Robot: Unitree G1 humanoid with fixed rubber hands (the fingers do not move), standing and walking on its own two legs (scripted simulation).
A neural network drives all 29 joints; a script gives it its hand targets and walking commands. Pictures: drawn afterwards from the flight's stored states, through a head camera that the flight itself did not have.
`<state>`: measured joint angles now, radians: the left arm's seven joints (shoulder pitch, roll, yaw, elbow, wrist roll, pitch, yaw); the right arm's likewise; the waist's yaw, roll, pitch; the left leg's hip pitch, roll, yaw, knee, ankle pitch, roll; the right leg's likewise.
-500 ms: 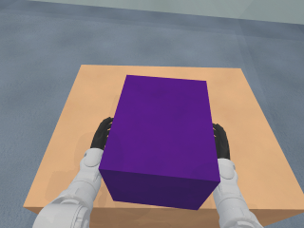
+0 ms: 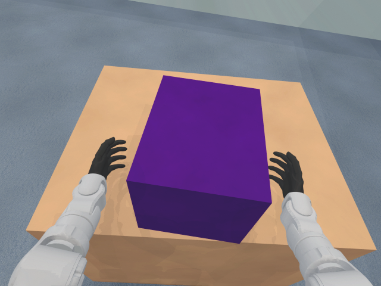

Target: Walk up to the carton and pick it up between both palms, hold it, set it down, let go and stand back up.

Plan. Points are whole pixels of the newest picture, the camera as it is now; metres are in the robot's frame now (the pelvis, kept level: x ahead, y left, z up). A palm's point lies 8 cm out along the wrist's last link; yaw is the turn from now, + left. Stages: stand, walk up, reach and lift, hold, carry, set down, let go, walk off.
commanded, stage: set down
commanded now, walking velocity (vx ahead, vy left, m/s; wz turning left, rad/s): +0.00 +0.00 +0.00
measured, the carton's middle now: (200, 157) +0.43 -0.07 +0.01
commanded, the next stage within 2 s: none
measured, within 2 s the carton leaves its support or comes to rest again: neither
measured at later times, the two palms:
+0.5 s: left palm (75, 205) +0.31 +0.20 +0.02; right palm (297, 212) +0.26 -0.25 +0.02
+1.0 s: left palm (63, 245) +0.24 +0.21 +0.01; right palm (298, 233) +0.22 -0.23 +0.02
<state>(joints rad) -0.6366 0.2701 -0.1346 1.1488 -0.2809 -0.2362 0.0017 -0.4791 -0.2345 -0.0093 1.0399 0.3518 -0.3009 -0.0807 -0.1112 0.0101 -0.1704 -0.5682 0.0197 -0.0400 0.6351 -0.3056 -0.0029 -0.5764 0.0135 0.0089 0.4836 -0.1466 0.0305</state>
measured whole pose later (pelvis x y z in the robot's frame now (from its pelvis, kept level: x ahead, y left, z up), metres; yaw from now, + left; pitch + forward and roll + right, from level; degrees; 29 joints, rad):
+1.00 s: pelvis +0.01 -0.01 +0.01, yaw -1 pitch -4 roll -2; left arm 0.09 0.38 -0.16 0.41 -0.36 -0.11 -0.04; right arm 0.10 -0.10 -0.09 0.44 0.24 -0.09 -0.12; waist -0.01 -0.02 -0.01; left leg -0.12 0.03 -0.01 0.51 -0.31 -0.01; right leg -0.17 0.02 0.04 0.42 -0.18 0.02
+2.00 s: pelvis +0.03 -0.01 +0.02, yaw -1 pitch -8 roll -1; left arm 0.37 0.30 -0.10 0.22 -0.19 -0.02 -0.03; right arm 0.40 -0.13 -0.09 0.28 0.11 -0.09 -0.06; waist 0.04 0.01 0.08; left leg 0.01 0.03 0.00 0.42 -0.30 -0.01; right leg -0.05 0.02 0.05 0.37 -0.18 0.02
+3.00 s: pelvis +0.02 -0.03 +0.01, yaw +0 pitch -8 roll -1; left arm 0.22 0.24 -0.01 0.45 0.00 0.20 0.01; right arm 0.26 -0.11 -0.05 0.52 0.00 -0.16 0.03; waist 0.03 -0.05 0.10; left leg 0.00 0.04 -0.01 0.44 -0.29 -0.04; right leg -0.08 0.03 0.02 0.43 -0.21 -0.01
